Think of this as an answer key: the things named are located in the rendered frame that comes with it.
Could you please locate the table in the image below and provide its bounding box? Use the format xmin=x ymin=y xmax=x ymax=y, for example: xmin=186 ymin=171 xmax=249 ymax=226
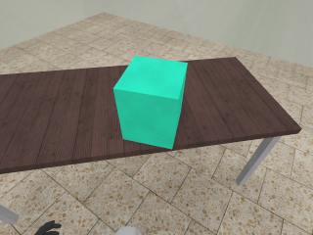
xmin=0 ymin=57 xmax=302 ymax=224

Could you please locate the left robot hand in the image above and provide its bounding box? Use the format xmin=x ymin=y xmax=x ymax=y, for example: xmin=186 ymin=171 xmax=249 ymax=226
xmin=34 ymin=220 xmax=62 ymax=235

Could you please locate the carton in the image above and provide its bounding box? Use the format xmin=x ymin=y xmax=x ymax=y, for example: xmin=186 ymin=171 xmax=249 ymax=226
xmin=113 ymin=56 xmax=188 ymax=150

